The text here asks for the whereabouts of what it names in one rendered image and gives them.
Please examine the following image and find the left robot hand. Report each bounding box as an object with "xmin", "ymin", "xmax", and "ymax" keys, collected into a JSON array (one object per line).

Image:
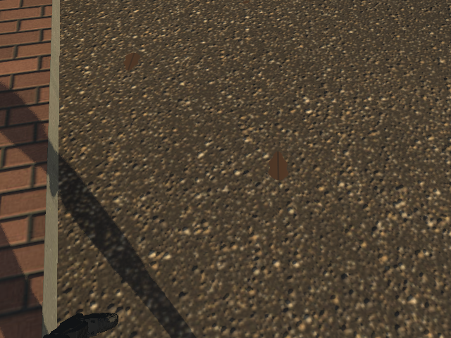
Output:
[{"xmin": 43, "ymin": 313, "xmax": 118, "ymax": 338}]

